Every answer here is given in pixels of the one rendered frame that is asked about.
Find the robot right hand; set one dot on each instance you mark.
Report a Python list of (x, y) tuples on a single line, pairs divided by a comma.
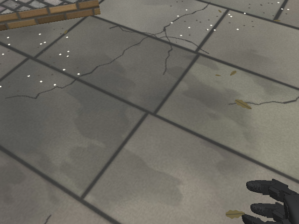
[(288, 213)]

